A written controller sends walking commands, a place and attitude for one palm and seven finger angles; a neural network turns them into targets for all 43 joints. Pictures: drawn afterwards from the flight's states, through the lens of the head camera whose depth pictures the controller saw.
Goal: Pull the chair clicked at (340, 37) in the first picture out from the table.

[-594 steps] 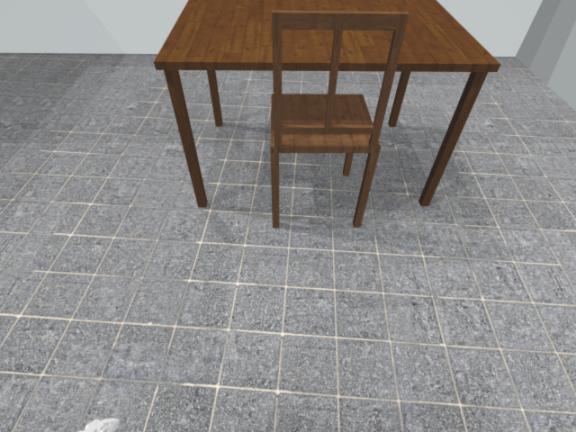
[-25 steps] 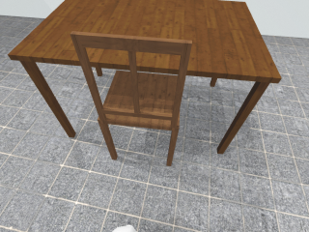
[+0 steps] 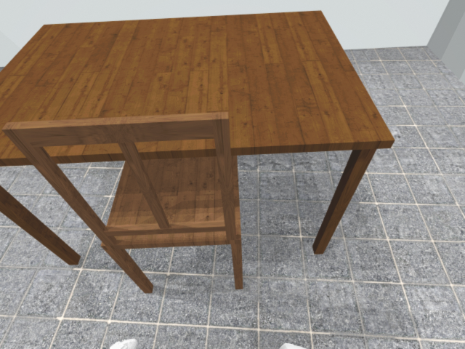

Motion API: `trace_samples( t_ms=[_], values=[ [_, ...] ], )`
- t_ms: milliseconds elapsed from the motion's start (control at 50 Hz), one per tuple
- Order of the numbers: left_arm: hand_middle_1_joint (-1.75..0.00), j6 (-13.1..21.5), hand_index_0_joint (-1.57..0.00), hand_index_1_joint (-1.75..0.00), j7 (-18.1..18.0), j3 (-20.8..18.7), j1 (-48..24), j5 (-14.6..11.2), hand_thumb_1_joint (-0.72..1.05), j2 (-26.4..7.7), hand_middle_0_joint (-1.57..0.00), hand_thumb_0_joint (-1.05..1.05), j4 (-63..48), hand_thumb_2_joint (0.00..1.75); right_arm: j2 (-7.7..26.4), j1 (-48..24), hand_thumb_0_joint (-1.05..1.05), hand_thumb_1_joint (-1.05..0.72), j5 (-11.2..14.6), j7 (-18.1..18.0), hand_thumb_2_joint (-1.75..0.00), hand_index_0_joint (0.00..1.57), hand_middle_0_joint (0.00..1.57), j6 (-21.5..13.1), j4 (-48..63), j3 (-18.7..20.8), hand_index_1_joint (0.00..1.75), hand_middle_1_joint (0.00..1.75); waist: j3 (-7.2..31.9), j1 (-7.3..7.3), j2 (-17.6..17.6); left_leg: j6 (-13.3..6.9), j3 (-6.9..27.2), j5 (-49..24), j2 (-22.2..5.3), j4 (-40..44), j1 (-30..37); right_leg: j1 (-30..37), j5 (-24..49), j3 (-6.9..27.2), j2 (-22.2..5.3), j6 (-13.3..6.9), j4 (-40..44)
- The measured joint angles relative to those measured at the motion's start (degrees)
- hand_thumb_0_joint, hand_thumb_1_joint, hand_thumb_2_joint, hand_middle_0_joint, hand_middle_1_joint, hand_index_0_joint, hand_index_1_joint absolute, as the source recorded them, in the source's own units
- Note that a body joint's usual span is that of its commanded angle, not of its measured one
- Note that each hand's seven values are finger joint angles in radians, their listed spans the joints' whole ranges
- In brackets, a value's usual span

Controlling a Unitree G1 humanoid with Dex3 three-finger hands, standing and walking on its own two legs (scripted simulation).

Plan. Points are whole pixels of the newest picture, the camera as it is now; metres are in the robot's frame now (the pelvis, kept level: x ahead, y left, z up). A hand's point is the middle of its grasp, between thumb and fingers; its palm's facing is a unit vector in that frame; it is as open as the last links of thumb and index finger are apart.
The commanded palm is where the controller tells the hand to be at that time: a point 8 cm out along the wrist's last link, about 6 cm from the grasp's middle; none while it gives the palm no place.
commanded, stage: come to a stop and stand still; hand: left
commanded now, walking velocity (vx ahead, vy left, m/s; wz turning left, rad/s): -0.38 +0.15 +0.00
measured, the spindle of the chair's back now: (148, 191) +0.45 +0.21 -0.04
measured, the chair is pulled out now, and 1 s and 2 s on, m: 0.00 0.00 0.00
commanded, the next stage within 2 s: look again from close up in 1.24 s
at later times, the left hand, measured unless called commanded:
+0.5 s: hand out of the picture +0.03 +0.26 -0.16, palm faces +0.07 -0.97 -0.25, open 7.4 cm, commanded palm none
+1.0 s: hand out of the picture -0.07 +0.29 -0.16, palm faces +0.02 -0.98 -0.19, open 7.4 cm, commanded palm none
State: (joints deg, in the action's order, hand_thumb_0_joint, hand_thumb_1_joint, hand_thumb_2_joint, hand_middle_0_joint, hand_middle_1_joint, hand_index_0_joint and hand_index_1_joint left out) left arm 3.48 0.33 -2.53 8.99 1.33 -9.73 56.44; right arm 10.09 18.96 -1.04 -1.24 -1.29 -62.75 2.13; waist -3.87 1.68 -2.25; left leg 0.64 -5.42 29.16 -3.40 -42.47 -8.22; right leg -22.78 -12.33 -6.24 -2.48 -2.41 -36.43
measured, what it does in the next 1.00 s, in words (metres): steps to the left: left foot, then right foot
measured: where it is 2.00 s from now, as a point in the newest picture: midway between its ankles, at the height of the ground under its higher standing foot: outside the picture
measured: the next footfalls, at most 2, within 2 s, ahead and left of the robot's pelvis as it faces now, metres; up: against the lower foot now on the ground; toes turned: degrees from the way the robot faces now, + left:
left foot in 0.42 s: +0.02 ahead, +0.15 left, +0.00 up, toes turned +4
right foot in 0.68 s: -0.01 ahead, +0.00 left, +0.00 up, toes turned +2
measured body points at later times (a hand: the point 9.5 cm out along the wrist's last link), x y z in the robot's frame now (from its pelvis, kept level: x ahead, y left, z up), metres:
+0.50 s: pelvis -0.03 +0.07 +0.00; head -0.05 +0.06 +0.45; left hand +0.02 +0.31 -0.14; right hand +0.06 -0.18 -0.13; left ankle -0.02 +0.14 -0.72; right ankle +0.04 -0.08 -0.70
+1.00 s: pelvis -0.07 +0.13 +0.01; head -0.07 +0.12 +0.46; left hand -0.07 +0.34 -0.14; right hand -0.09 -0.11 -0.15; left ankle -0.02 +0.14 -0.72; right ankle -0.05 -0.01 -0.72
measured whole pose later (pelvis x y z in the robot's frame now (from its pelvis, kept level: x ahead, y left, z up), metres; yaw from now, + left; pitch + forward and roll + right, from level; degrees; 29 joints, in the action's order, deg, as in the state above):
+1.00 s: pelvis -0.07 +0.13 +0.01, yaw +0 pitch -1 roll +0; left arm -1.6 -1.4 -0.3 19.3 1.5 -7.0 57.7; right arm 11.3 20.3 -1.2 -1.3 1.6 -58.9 0.4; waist -0.8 0.5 -1.9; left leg -8.3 -8.9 9.0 5.8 -23.7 -15.3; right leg -17.1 -19.8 0.4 -0.9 -2.4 -32.9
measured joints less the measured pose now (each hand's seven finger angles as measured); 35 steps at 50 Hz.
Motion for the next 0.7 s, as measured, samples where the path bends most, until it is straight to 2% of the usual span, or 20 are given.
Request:
trace_samples(
  t_ms=[40,100,260,320,380,400,420,440,500,560,600,680,700],
  values=[
    [-0.30,0.0,-0.20,-0.30,-0.5,0.9,-0.1,-0.2,0.91,0.9,-0.19,0.00,0.9,0.90,0.2,-0.8,0.01,-0.91,0.6,-0.5,-0.90,0.20,0.20,0.9,-0.2,0.0,0.30,0.30,-0.9,0.18,-0.8,0.1,2.9,2.7,1.0,-8.9,-4.3,1.6,-1.0,-0.4,0.6,-0.6,1.0],
    [-0.30,-1.3,-0.20,-0.30,-1.7,1.2,-0.2,-0.2,0.92,1.9,-0.20,0.00,1.6,0.90,-0.1,-2.3,0.01,-0.91,1.1,-1.0,-0.90,0.20,0.20,2.1,0.3,0.0,0.30,0.30,-1.4,-0.05,-0.2,0.7,3.8,3.2,2.3,-13.1,-9.0,3.6,0.2,-0.3,0.4,-0.7,4.3],
    [-0.30,-3.9,-0.20,-0.30,-2.4,0.5,-1.4,0.3,0.92,0.9,-0.20,0.00,1.0,0.90,-0.1,-7.8,0.01,-0.91,0.6,-0.3,-0.90,0.20,0.20,4.2,3.2,0.7,0.30,0.30,-2.4,-1.95,0.8,2.4,4.0,-0.9,3.4,-11.6,-14.9,4.3,2.9,-0.1,-0.9,0.2,7.9],
    [-0.30,-4.5,-0.20,-0.30,-2.5,0.2,-1.1,0.6,0.92,0.2,-0.20,0.00,0.7,0.90,0.1,-9.2,0.01,-0.91,0.5,-0.1,-0.90,0.20,0.20,4.2,4.3,0.9,0.30,0.30,-2.1,-2.45,1.4,2.4,4.0,-1.9,3.3,-9.0,-14.1,3.6,3.7,0.0,-1.4,1.0,7.8],
    [-0.30,-4.9,-0.20,-0.30,-2.9,0.1,-0.1,0.6,0.91,-0.7,-0.20,0.00,0.6,0.90,0.1,-9.3,0.01,-0.91,0.7,0.2,-0.90,0.20,0.20,3.6,5.6,0.9,0.30,0.30,-1.0,-2.55,2.3,2.2,3.3,-4.2,2.9,-0.9,-10.3,2.4,4.0,0.2,-2.0,2.2,6.5],
    [-0.30,-5.2,-0.20,-0.30,-3.2,0.4,0.9,0.4,0.91,-1.0,-0.20,0.00,0.2,0.90,0.4,-8.6,0.01,-0.91,0.7,0.3,-0.90,0.20,0.20,3.4,6.8,0.9,0.30,0.30,0.0,-2.16,2.3,1.9,2.7,-6.2,2.8,4.0,-8.1,1.5,3.6,0.2,-2.3,2.8,5.0],
    [-0.30,-5.4,-0.20,-0.30,-3.4,0.5,1.7,0.1,0.91,-1.2,-0.20,0.00,0.0,0.90,0.6,-7.8,0.01,-0.91,0.7,0.2,-0.90,0.20,0.20,2.9,7.8,0.9,0.30,0.30,0.9,-1.68,2.4,0.4,2.3,-10.1,3.1,7.3,-6.8,0.9,2.8,0.2,-2.9,3.4,3.1],
    [-0.30,-5.9,-0.20,-0.30,-3.4,0.5,2.2,-0.2,0.91,-1.4,-0.20,0.01,0.2,0.90,0.7,-7.2,0.01,-0.91,0.3,0.1,-0.90,0.20,0.20,2.7,8.5,0.9,0.30,0.30,1.4,-1.74,2.9,-1.3,1.6,-11.2,3.9,6.8,-6.6,0.5,0.0,1.0,-3.5,3.2,1.0],
    [-0.30,-7.6,-0.20,-0.30,-2.9,0.5,5.3,-0.2,0.91,-1.2,-0.20,0.01,0.0,0.90,1.2,-5.6,0.01,-0.91,-0.5,0.0,-0.90,0.20,0.20,3.3,10.6,0.3,0.30,0.30,4.2,-2.23,1.8,-4.5,-0.5,-9.7,4.4,6.2,-5.4,-1.3,-9.6,5.0,-1.2,2.0,-8.8],
    [-0.30,-7.8,-0.20,-0.30,-2.2,0.5,7.2,-0.1,0.91,-1.1,-0.20,0.01,-0.4,0.90,1.3,-5.1,0.01,-0.91,-0.8,0.2,-0.90,0.20,0.20,3.4,11.8,-0.4,0.30,0.30,5.5,-1.83,0.6,-5.7,-1.4,-10.9,5.4,7.9,-5.2,-1.5,-10.2,6.5,0.7,1.5,-15.6],
    [-0.30,-7.3,-0.20,-0.30,-2.0,0.5,7.9,-0.1,0.91,-1.1,-0.20,0.01,-1.1,0.90,1.1,-4.9,0.01,-0.91,-0.8,0.4,-0.90,0.20,0.20,3.2,12.2,-0.9,0.30,0.30,5.3,-2.06,0.3,-6.4,-1.8,-12.2,6.4,9.0,-5.6,0.4,-10.3,6.1,1.3,1.3,-13.9],
    [-0.30,-5.8,-0.20,-0.30,-1.9,0.6,9.3,0.1,0.91,-0.8,-0.20,0.01,-2.3,0.90,0.5,-4.6,0.01,-0.91,-0.7,0.6,-0.90,0.20,0.20,2.9,12.3,-1.6,0.30,0.30,4.6,-3.02,0.3,-7.3,-3.1,-13.9,8.0,9.7,-8.3,6.3,-7.4,5.9,2.0,0.6,-1.0],
    [-0.30,-5.5,-0.20,-0.30,-2.0,0.7,9.3,0.2,0.91,-0.2,-0.20,0.01,-1.9,0.90,0.7,-4.7,0.01,-0.91,-0.5,0.5,-0.90,0.20,0.20,2.9,11.9,-1.6,0.30,0.30,4.0,-3.09,-0.7,-7.4,-3.0,-14.3,7.7,9.8,-8.6,6.4,-5.7,5.9,2.4,0.8,0.3]
  ],
)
